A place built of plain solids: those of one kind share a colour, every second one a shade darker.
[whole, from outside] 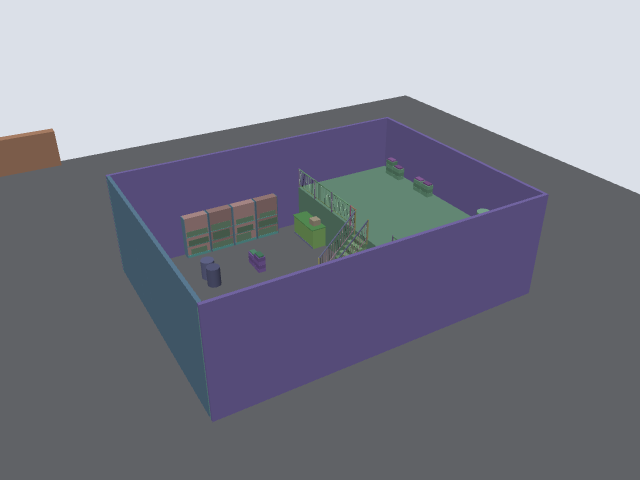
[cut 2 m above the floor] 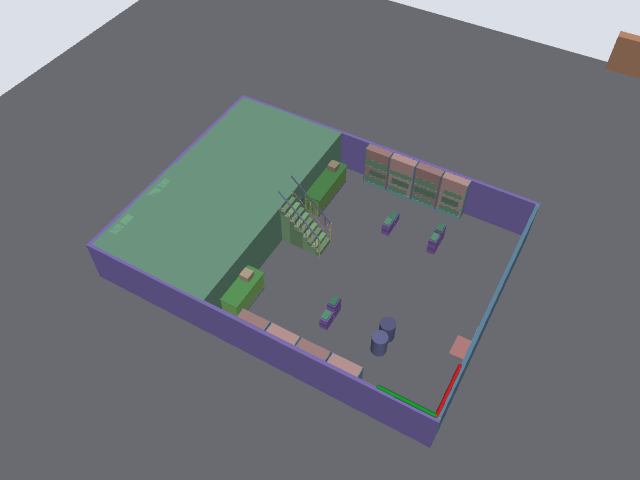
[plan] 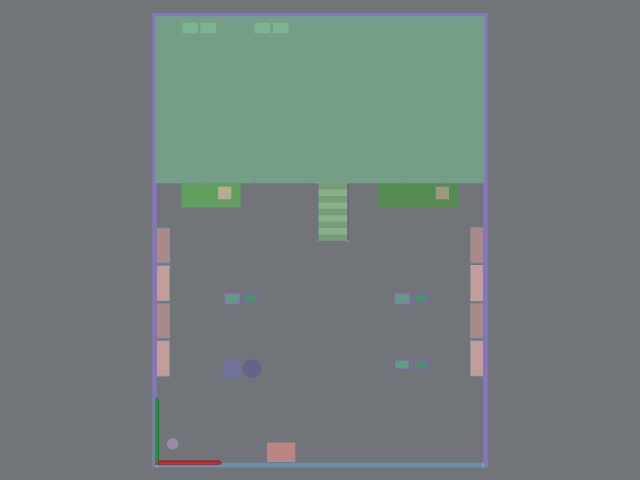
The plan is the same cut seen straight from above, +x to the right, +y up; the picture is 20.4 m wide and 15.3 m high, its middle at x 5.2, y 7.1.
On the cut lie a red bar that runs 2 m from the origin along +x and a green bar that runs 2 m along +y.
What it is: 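A wine merchant's shop at street level behind a glazed front, one room two levels high, with a raised rear level reached by one straight flight, fitted out in the 1990s to 2020s; 10.4 x 14.2 m, 4.70 m high throughout; its front glazed onto the street; the raised level 2.04 m over the floor, over the rear 5.3 m, open to the hall behind a guard 1.0 m high along its edge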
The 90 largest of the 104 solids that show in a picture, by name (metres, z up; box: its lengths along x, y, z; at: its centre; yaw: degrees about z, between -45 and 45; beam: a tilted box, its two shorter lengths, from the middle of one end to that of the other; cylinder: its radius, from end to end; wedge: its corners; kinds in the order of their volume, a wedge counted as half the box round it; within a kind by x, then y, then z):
{
 "upper_1": {"box": [10.5, 5.33, 2.09], "at": [5.2, 11.57, 0.99]},
 "street_hedge_1": {"box": [0.6, 15.85, 2.25], "at": [-14.4, -8.07, 1.07]},
 "street_hedge_2": {"box": [0.6, 15.85, 2.25], "at": [24.8, -8.07, 1.07]},
 "wall_1": {"box": [0.15, 14.49, 4.75], "at": [-0.07, 7.09, 2.33]},
 "wall_2": {"box": [10.7, 0.15, 4.75], "at": [5.2, 14.27, 2.33]},
 "wall_3": {"box": [0.15, 14.49, 4.75], "at": [10.47, 7.09, 2.33]},
 "shelves_body_1": {"box": [0.4, 1.16, 2.1], "at": [0.2, 3.33, 1.0]},
 "shelves_body_2": {"box": [0.4, 1.16, 2.1], "at": [0.2, 4.53, 1.0]},
 "shelves_body_3": {"box": [0.4, 1.16, 2.1], "at": [0.2, 5.72, 1.0]},
 "shelves_body_4": {"box": [0.4, 1.16, 2.1], "at": [0.2, 6.92, 1.0]},
 "shelves_body_5": {"box": [0.4, 1.16, 2.1], "at": [10.2, 3.33, 1.0]},
 "shelves_body_6": {"box": [0.4, 1.16, 2.1], "at": [10.2, 4.53, 1.0]},
 "shelves_body_7": {"box": [0.4, 1.16, 2.1], "at": [10.2, 5.72, 1.0]},
 "shelves_body_8": {"box": [0.4, 1.16, 2.1], "at": [10.2, 6.92, 1.0]},
 "window_wall_1": {"box": [3.36, 0.15, 4.75], "at": [1.68, -0.07, 2.33]},
 "window_wall_2": {"box": [1.2, 0.15, 4.75], "at": [3.96, -0.07, 2.33]},
 "window_wall_3": {"box": [5.84, 0.15, 4.75], "at": [7.48, -0.07, 2.33]},
 "stair_step_1": {"box": [0.92, 0.41, 0.25], "at": [5.61, 7.28, 0.08]},
 "stair_step_2": {"box": [0.92, 0.41, 0.46], "at": [5.61, 7.48, 0.18]},
 "stair_step_3": {"box": [0.92, 0.41, 0.66], "at": [5.61, 7.69, 0.28]},
 "stair_step_4": {"box": [0.92, 0.41, 0.87], "at": [5.61, 7.89, 0.38]},
 "stair_step_5": {"box": [0.92, 0.41, 1.07], "at": [5.61, 8.09, 0.48]},
 "stair_step_6": {"box": [0.92, 0.41, 1.27], "at": [5.61, 8.3, 0.59]},
 "stair_step_7": {"box": [0.92, 0.41, 1.48], "at": [5.61, 8.5, 0.69]},
 "stair_step_8": {"box": [0.92, 0.41, 1.68], "at": [5.61, 8.71, 0.79]},
 "stair_step_9": {"box": [0.92, 0.5, 1.89], "at": [5.61, 8.96, 0.89]},
 "counter_1": {"box": [1.86, 0.7, 1.05], "at": [1.73, 8.55, 0.47]},
 "counter_2": {"box": [2.54, 0.7, 1.05], "at": [8.33, 8.55, 0.47]},
 "shelves_goods_1": {"box": [0.41, 0.78, 0.29], "at": [0.2, 3.33, 0.28]},
 "shelves_goods_2": {"box": [0.41, 1.02, 0.27], "at": [0.2, 3.33, 1.22]},
 "shelves_goods_3": {"box": [0.41, 0.98, 0.33], "at": [0.2, 3.35, 0.72]},
 "shelves_goods_4": {"box": [0.41, 0.85, 0.44], "at": [0.2, 4.49, 0.78]},
 "shelves_goods_5": {"box": [0.41, 0.98, 0.33], "at": [0.2, 4.51, 1.26]},
 "shelves_goods_6": {"box": [0.41, 1.04, 0.3], "at": [0.2, 4.52, 0.28]},
 "shelves_goods_7": {"box": [0.41, 0.78, 0.38], "at": [0.2, 5.63, 0.32]},
 "shelves_goods_8": {"box": [0.41, 0.85, 0.34], "at": [0.2, 5.73, 0.73]},
 "shelves_goods_9": {"box": [0.41, 0.92, 0.26], "at": [0.2, 5.74, 1.22]},
 "shelves_goods_10": {"box": [0.41, 1.0, 0.34], "at": [0.2, 6.91, 0.3]},
 "shelves_goods_11": {"box": [0.41, 1.01, 0.37], "at": [0.2, 6.95, 0.75]},
 "shelves_goods_12": {"box": [0.41, 0.85, 0.26], "at": [0.2, 6.95, 1.22]},
 "shelves_goods_13": {"box": [0.41, 0.83, 0.27], "at": [10.2, 3.3, 1.23]},
 "shelves_goods_14": {"box": [0.41, 0.92, 0.32], "at": [10.2, 3.32, 0.29]},
 "shelves_goods_15": {"box": [0.41, 0.76, 0.38], "at": [10.2, 3.35, 0.75]},
 "shelves_goods_16": {"box": [0.41, 1.01, 0.38], "at": [10.2, 4.52, 0.75]},
 "shelves_goods_17": {"box": [0.41, 0.96, 0.25], "at": [10.2, 4.57, 0.25]},
 "shelves_goods_18": {"box": [0.41, 0.91, 0.36], "at": [10.2, 4.57, 1.27]},
 "shelves_goods_19": {"box": [0.41, 0.83, 0.35], "at": [10.2, 5.71, 0.74]},
 "shelves_goods_20": {"box": [0.41, 1.01, 0.27], "at": [10.2, 5.73, 1.22]},
 "shelves_goods_21": {"box": [0.41, 0.89, 0.3], "at": [10.2, 5.79, 0.28]},
 "shelves_goods_22": {"box": [0.41, 0.81, 0.32], "at": [10.2, 6.83, 0.72]},
 "shelves_goods_23": {"box": [0.41, 1.05, 0.39], "at": [10.2, 6.92, 1.28]},
 "shelves_goods_24": {"box": [0.41, 1.01, 0.35], "at": [10.2, 6.93, 0.31]},
 "shelves_shelf_1": {"box": [0.41, 1.1, 0.18], "at": [0.21, 3.33, 0.04]},
 "shelves_shelf_2": {"box": [0.41, 1.1, 0.18], "at": [0.21, 4.53, 0.04]},
 "shelves_shelf_3": {"box": [0.41, 1.1, 0.18], "at": [0.21, 5.72, 0.04]},
 "shelves_shelf_4": {"box": [0.41, 1.1, 0.18], "at": [0.21, 6.92, 0.04]},
 "shelves_shelf_5": {"box": [0.41, 1.1, 0.18], "at": [10.19, 3.33, 0.04]},
 "shelves_shelf_6": {"box": [0.41, 1.1, 0.18], "at": [10.19, 4.53, 0.04]},
 "shelves_shelf_7": {"box": [0.41, 1.1, 0.18], "at": [10.19, 5.72, 0.04]},
 "shelves_shelf_8": {"box": [0.41, 1.1, 0.18], "at": [10.19, 6.92, 0.04]},
 "barrel_1": {"cylinder": 0.3, "from": [2.37, 3.0, 0.0], "to": [2.37, 3.0, 0.88]},
 "barrel_2": {"cylinder": 0.3, "from": [3.03, 3.0, 0.0], "to": [3.03, 3.0, 0.88]},
 "upper_crate_1": {"box": [0.5, 0.34, 0.24], "at": [1.05, 13.86, 2.11]},
 "upper_crate_2": {"box": [0.5, 0.34, 0.19], "at": [1.06, 13.86, 2.71]},
 "upper_crate_3": {"box": [0.5, 0.34, 0.24], "at": [1.64, 13.86, 2.11]},
 "upper_crate_4": {"box": [0.5, 0.34, 0.19], "at": [1.65, 13.86, 2.52]},
 "upper_crate_5": {"box": [0.5, 0.34, 0.24], "at": [3.36, 13.86, 2.11]},
 "upper_crate_6": {"box": [0.5, 0.34, 0.19], "at": [3.94, 13.86, 2.33]},
 "upper_crate_7": {"box": [0.5, 0.34, 0.24], "at": [3.95, 13.86, 2.11]},
 "upper_crate_8": {"box": [0.5, 0.34, 0.19], "at": [3.95, 13.86, 2.52]},
 "crate_1": {"box": [0.5, 0.34, 0.19], "at": [2.39, 5.23, 0.29]},
 "crate_2": {"box": [0.5, 0.34, 0.19], "at": [2.4, 5.23, 0.48]},
 "crate_3": {"box": [0.5, 0.34, 0.19], "at": [3.0, 5.23, 0.48]},
 "crate_4": {"box": [0.5, 0.34, 0.19], "at": [3.0, 5.23, 0.67]},
 "crate_5": {"box": [0.5, 0.34, 0.19], "at": [3.01, 5.23, 0.29]},
 "crate_6": {"box": [0.5, 0.34, 0.19], "at": [7.8, 3.13, 0.67]},
 "crate_7": {"box": [0.5, 0.34, 0.19], "at": [7.82, 5.23, 0.48]},
 "crate_8": {"box": [0.5, 0.34, 0.19], "at": [8.41, 3.13, 0.67]},
 "crate_9": {"box": [0.5, 0.34, 0.19], "at": [8.42, 5.23, 0.29]},
 "upper_barrel_1": {"cylinder": 0.3, "from": [7.92, 13.73, 2.04], "to": [7.92, 13.73, 2.92]},
 "stair_guard_rail_1": {"wedge": [[5.1, 7.07, 1.1], [5.1, 7.07, 1.16], [5.1, 8.91, 2.94], [5.1, 8.91, 3.0], [5.15, 7.07, 1.1], [5.15, 7.07, 1.16], [5.15, 8.91, 2.94], [5.15, 8.91, 3.0]]},
 "stair_guard_rail_2": {"wedge": [[6.07, 7.07, 1.1], [6.07, 7.07, 1.16], [6.07, 8.91, 2.94], [6.07, 8.91, 3.0], [6.12, 7.07, 1.1], [6.12, 7.07, 1.16], [6.12, 8.91, 2.94], [6.12, 8.91, 3.0]]},
 "counter_top_1": {"box": [1.9, 0.78, 0.04], "at": [1.73, 8.53, 1.02]},
 "counter_top_2": {"box": [2.58, 0.78, 0.04], "at": [8.33, 8.53, 1.02]},
 "till_1": {"box": [0.42, 0.4, 0.28], "at": [2.16, 8.6, 1.18]},
 "till_2": {"box": [0.42, 0.4, 0.28], "at": [9.1, 8.6, 1.18]},
 "stair_guard_low_1": {"wedge": [[5.11, 7.07, 0.27], [5.11, 7.07, 0.3], [5.11, 8.91, 2.1], [5.11, 8.91, 2.14], [5.14, 7.07, 0.27], [5.14, 7.07, 0.3], [5.14, 8.91, 2.1], [5.14, 8.91, 2.14]]},
 "stair_guard_low_2": {"wedge": [[6.08, 7.07, 0.27], [6.08, 7.07, 0.3], [6.08, 8.91, 2.1], [6.08, 8.91, 2.14], [6.11, 7.07, 0.27], [6.11, 7.07, 0.3], [6.11, 8.91, 2.1], [6.11, 8.91, 2.14]]},
 "plant_pot_1": {"cylinder": 0.18, "from": [0.5, 0.6, 0.0], "to": [0.5, 0.6, 0.38]},
 "door_mat_1": {"box": [0.9, 0.6, 0.07], "at": [3.96, 0.35, -0.02]}
}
